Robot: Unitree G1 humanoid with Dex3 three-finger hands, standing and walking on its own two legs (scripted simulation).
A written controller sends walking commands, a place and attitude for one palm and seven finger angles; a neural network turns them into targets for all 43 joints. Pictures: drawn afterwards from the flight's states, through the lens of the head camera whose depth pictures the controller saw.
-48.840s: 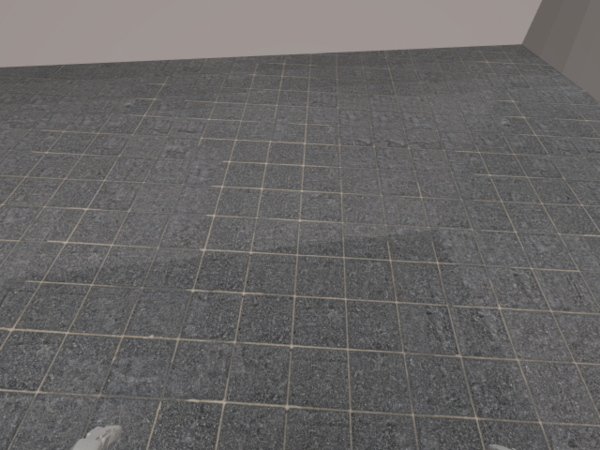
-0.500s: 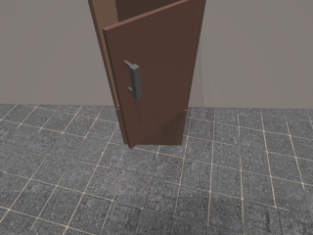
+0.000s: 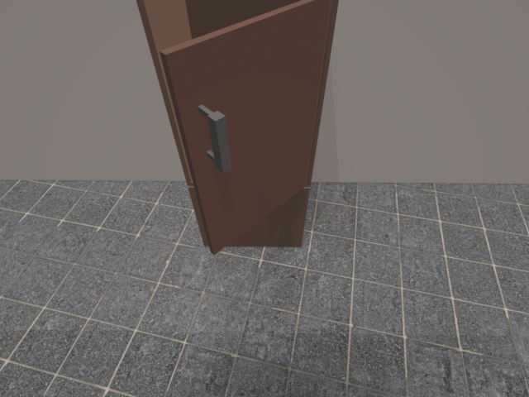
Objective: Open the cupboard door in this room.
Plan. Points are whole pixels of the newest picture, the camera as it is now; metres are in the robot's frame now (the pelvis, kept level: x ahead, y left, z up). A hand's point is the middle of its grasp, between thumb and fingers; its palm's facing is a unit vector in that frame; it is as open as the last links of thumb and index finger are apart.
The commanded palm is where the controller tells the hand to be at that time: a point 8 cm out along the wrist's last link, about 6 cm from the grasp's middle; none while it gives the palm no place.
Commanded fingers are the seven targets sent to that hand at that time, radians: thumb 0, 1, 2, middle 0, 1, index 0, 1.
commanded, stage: walk to a spot facing it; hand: left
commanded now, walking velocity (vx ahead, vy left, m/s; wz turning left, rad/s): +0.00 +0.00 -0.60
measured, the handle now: (213, 138) +0.55 +0.14 +0.08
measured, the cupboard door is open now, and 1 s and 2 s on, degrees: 44 44 44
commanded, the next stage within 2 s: none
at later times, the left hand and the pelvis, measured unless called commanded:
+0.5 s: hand out of the picture +0.10 +0.21 -0.17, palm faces -0.17 -0.96 -0.23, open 7.4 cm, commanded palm none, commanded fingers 0.00 0.90 0.90 -0.20 -0.30 -0.20 -0.30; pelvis -0.02 +0.02 +0.00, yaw -15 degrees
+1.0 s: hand out of the picture +0.12 +0.11 -0.17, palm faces -0.47 -0.86 -0.22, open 7.4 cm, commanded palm none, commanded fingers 0.00 0.90 0.90 -0.20 -0.30 -0.20 -0.30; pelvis -0.02 -0.03 +0.00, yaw -32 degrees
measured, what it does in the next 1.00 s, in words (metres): steps on the spot, turning right: right foot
